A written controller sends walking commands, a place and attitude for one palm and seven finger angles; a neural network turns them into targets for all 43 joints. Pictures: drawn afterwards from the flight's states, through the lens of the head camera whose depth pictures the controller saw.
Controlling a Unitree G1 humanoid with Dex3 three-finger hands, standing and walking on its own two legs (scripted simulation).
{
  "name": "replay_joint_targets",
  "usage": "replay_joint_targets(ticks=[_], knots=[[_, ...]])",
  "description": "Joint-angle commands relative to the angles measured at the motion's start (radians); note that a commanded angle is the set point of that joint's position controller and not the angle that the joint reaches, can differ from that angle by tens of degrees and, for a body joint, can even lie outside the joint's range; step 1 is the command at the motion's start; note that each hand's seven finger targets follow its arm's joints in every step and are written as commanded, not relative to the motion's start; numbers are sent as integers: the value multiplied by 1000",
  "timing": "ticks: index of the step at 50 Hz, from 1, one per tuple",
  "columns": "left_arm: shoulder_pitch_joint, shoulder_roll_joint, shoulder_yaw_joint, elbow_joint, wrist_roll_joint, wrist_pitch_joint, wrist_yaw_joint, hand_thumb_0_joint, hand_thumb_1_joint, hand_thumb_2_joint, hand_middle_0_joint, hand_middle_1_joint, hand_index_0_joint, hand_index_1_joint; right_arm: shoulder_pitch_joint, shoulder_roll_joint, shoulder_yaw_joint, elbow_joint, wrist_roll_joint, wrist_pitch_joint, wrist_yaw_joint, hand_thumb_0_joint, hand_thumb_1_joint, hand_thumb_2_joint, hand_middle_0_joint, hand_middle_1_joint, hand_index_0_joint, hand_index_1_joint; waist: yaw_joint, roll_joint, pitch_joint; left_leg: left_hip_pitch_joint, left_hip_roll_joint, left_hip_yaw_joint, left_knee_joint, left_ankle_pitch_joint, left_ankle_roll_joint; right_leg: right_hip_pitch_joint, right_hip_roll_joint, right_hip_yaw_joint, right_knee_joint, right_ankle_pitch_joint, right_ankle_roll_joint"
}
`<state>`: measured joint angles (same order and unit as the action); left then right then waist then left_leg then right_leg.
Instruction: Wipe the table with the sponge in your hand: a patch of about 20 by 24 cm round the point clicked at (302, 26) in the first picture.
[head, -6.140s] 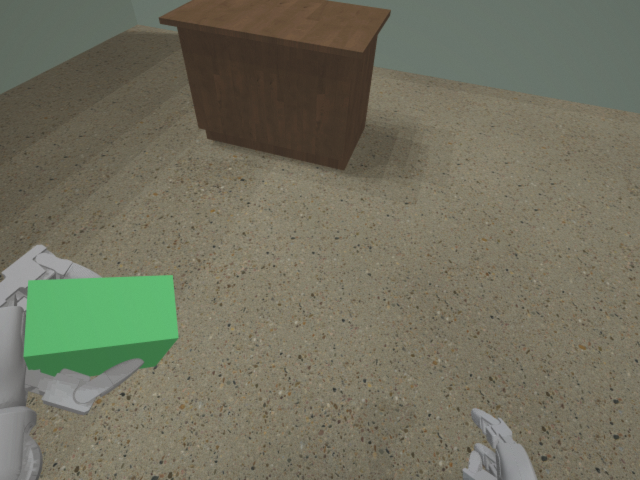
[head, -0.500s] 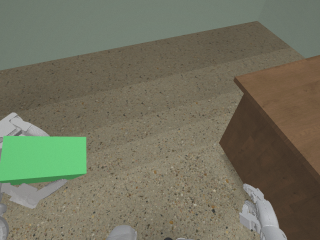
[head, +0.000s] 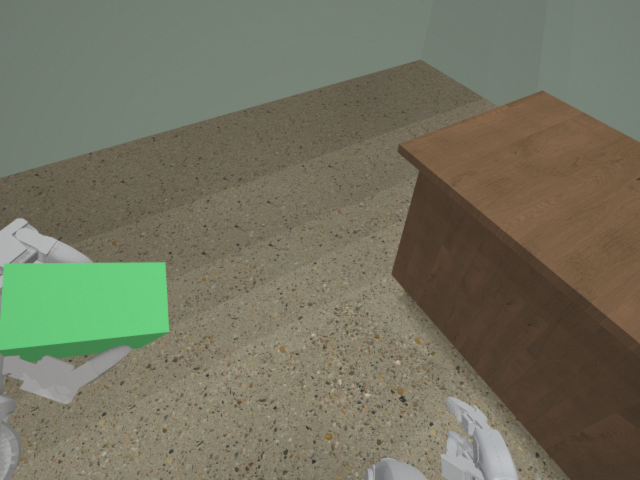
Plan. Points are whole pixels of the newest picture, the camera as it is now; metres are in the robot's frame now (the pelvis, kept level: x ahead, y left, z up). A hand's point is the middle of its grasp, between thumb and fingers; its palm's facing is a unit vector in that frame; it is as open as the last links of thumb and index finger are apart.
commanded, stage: turn to face it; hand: left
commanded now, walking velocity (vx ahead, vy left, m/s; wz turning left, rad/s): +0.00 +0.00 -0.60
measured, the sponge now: (107, 312) +0.21 +0.23 +0.17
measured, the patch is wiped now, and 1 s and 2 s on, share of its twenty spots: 0.00 0.00 0.00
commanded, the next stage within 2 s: none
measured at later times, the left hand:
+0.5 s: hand (268, 331) +0.20 +0.08 +0.19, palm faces +0.10 -0.80 -0.59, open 10.3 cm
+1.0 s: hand (404, 426) +0.15 -0.04 +0.16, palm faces -0.10 -0.87 -0.49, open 10.3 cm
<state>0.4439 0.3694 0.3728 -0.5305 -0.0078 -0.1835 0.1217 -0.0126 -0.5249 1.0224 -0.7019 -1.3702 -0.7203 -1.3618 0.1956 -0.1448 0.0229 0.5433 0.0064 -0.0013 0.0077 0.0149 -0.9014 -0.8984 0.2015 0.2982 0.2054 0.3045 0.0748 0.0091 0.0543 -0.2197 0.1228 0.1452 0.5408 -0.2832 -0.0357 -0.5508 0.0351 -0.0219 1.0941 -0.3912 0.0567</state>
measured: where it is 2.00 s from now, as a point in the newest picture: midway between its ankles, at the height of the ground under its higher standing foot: outside the picture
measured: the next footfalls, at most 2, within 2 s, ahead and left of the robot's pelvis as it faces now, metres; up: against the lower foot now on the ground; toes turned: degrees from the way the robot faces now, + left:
right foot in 0.18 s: -0.01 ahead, -0.16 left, +0.00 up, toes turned -14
left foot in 0.68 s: -0.03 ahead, +0.06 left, +0.00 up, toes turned -18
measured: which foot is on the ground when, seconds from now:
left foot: down 0.00-0.20, up 0.22-0.66, down 0.68-0.94, up 0.96-1.00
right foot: up 0.00-0.16, down 0.18-0.70, up 0.72-0.90, down 0.92-1.00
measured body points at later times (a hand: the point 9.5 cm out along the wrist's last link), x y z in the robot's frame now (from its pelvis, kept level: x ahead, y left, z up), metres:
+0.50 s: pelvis -0.08 -0.09 +0.00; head -0.02 -0.12 +0.45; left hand +0.19 +0.12 +0.22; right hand +0.00 -0.40 -0.10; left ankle -0.04 +0.06 -0.68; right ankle -0.05 -0.15 -0.73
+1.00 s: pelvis -0.18 -0.10 -0.02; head -0.15 -0.16 +0.42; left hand +0.15 +0.01 +0.19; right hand -0.13 -0.36 -0.14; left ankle -0.09 +0.06 -0.71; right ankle -0.17 -0.19 -0.73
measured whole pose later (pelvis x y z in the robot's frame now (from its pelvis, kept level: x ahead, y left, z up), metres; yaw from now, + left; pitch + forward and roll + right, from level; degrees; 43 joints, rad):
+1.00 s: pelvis -0.18 -0.10 -0.02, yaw -34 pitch -2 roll +0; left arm 0.34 0.36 0.35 -0.47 -0.02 -0.17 0.13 -0.01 -0.53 1.02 -0.70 -1.37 -0.72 -1.37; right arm 0.17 -0.18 0.03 0.55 0.02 -0.03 0.00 0.01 -0.90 -0.90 0.21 0.30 0.21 0.30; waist 0.05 0.08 0.17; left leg -0.35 0.19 0.08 0.90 -0.48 -0.09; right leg -0.38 0.03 -0.08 0.70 -0.28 -0.07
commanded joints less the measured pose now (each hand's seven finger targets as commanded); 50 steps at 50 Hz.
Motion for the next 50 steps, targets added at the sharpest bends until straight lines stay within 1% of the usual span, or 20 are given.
replay_joint_targets(ticks=[1, 5, 8, 9, 10, 11, 12, 13, 18, 26, 30, 32, 35, 36, 40, 45, 46, 47, 48, 50], knots=[[-165, 98, 10, -188, -9, -57, 20, 0, 100, 1300, -1200, -1600, -1200, -1600, -33, -192, -76, -130, 9, -65, -6, 0, -900, -900, 200, 300, 200, 300, -78, 216, -17, -19, 264, -76, -222, 274, 100, 79, -47, -75, -190, -44, 25], [-161, 127, 32, -151, -13, -45, 20, 0, 100, 1300, -1200, -1600, -1200, -1600, -29, -199, -78, -139, 9, -83, -10, 0, -900, -900, 200, 300, 200, 300, -76, 268, -78, 59, 253, -7, -133, 361, 71, 180, -21, -139, -400, -36, 22], [-110, 158, 65, -208, -12, -51, 22, 0, 100, 1300, -1200, -1600, -1200, -1600, -13, -193, -79, -147, 14, -91, 2, 0, -900, -900, 200, 300, 200, 300, -67, 227, -154, 21, 200, 31, 57, 296, 20, 373, -36, -126, -641, 183, -8], [-104, 188, 90, -257, -15, -63, 27, 0, 100, 1300, -1200, -1600, -1200, -1600, -19, -173, -73, -155, 24, -91, 8, 0, -900, -900, 200, 300, 200, 300, -66, 112, -198, -13, 150, 54, 190, 210, -6, 457, -119, -38, -706, 339, -45], [-73, 266, 154, -279, -14, -79, 39, 0, 100, 1300, -1200, -1600, -1200, -1600, -40, -140, -62, -174, 22, -90, 2, 0, -900, -900, 200, 300, 200, 300, -52, -123, -226, -237, 48, 51, 375, -163, -41, 615, -279, 192, -673, 777, -133], [-27, 328, 233, -285, -26, -90, 51, 0, 100, 1300, -1200, -1600, -1200, -1600, -93, -133, -43, -184, 12, -83, -6, 0, -900, -900, 200, 300, 200, 300, -27, -229, -249, -414, -30, -30, 572, -388, -58, 655, -385, 343, -637, 1110, -211], [5, 313, 227, -313, -49, -69, 44, 0, 100, 1300, -1200, -1600, -1200, -1600, -103, -155, -76, -178, 35, -72, -7, 0, -900, -900, 200, 300, 200, 300, -37, -281, -284, -402, -8, -151, 676, -322, -52, 614, -382, 366, -637, 1042, -209], [79, 354, 299, -338, -58, -69, 45, 0, 100, 1300, -1200, -1600, -1200, -1600, -123, -150, -72, -191, 32, -62, -7, 0, -900, -900, 200, 300, 200, 300, -38, -199, -293, -434, 4, -180, 713, -282, -56, 632, -372, 364, -612, 976, -224], [183, 245, 281, -310, -76, -90, 58, 0, 100, 1300, -1200, -1600, -1200, -1600, -131, -130, -62, -146, 10, 2, -12, 0, -900, -900, 200, 300, 200, 300, -68, -53, -282, -376, -12, -139, 537, -161, -75, 604, -297, 255, -640, 836, -228], [90, 173, 145, -190, -58, -41, 51, 0, 100, 1300, -1200, -1600, -1200, -1600, -105, -189, -82, -158, 17, 19, -25, 0, -900, -900, 200, 300, 200, 300, -47, -155, -211, -171, -71, -123, 244, -165, -36, 381, -256, 408, -741, 458, -227], [-13, 185, 102, -254, -44, -42, 51, 0, 100, 1300, -1200, -1600, -1200, -1600, -97, -189, -72, -166, 12, 23, -28, 0, -900, -900, 200, 300, 200, 300, -43, -96, -192, -30, -79, -124, 42, -146, -7, 276, -223, 459, -773, 256, -189], [-58, 194, 96, -289, -38, -51, 47, 0, 100, 1300, -1200, -1600, -1200, -1600, -77, -188, -70, -165, 6, 18, -29, 0, -900, -900, 200, 300, 200, 300, -52, -46, -187, 101, -47, -120, -114, -91, 16, 183, -180, 437, -737, 162, -142], [-111, 218, 115, -334, -20, -82, 40, 0, 100, 1300, -1200, -1600, -1200, -1600, -88, -194, -72, -187, -1, -11, -36, 0, -900, -900, 200, 300, 200, 300, -42, 307, -137, 190, 281, -344, -252, 158, 156, -57, 27, 158, -272, -76, -43], [-81, 246, 151, -294, -15, -79, 43, 0, 100, 1300, -1200, -1600, -1200, -1600, -82, -160, -67, -179, 2, -24, -37, 0, -900, -900, 200, 300, 200, 300, -28, 302, -143, 75, 324, -301, -256, 173, 186, -9, 3, 86, -49, -81, -26], [-94, 132, 62, -205, -31, -67, 19, 0, 100, 1300, -1200, -1600, -1200, -1600, -67, -175, -69, -166, 13, -48, -13, 0, -900, -900, 200, 300, 200, 300, -42, 263, -10, -80, 260, -54, -207, 179, 130, 77, -63, 7, -136, -65, -3], [-182, 139, 43, -149, -23, -47, 25, 0, 100, 1300, -1200, -1600, -1200, -1600, -18, -201, -75, -152, 19, -91, -16, 0, -900, -900, 200, 300, 200, 300, -60, 133, -70, -24, 200, 1, 27, 221, 39, 321, -5, -102, -532, 120, 0], [-202, 161, 57, -150, -18, -48, 27, 0, 100, 1300, -1200, -1600, -1200, -1600, -21, -192, -74, -150, 21, -95, -17, 0, -900, -900, 200, 300, 200, 300, -57, 33, -99, -33, 156, 19, 161, 157, 17, 374, -51, -42, -627, 242, -27], [-204, 207, 89, -140, -14, -52, 33, 0, 100, 1300, -1200, -1600, -1200, -1600, -33, -162, -69, -152, 21, -93, -20, 0, -900, -900, 200, 300, 200, 300, -57, -209, -123, -153, 43, 36, 373, -106, -25, 453, -195, 207, -684, 532, -108], [-137, 258, 154, -113, -18, -47, 46, 0, 100, 1300, -1200, -1600, -1200, -1600, -95, -154, -57, -174, 9, -91, -26, 0, -900, -900, 200, 300, 200, 300, -29, -330, -140, -320, -61, -46, 577, -375, -46, 455, -350, 483, -721, 767, -207], [-82, 248, 160, -212, -50, -49, 40, 0, 100, 1300, -1200, -1600, -1200, -1600, -115, -150, -69, -176, 17, -64, -22, 0, -900, -900, 200, 300, 200, 300, -35, -209, -162, -278, -21, -193, 703, -252, -43, 377, -343, 504, -766, 455, -202]])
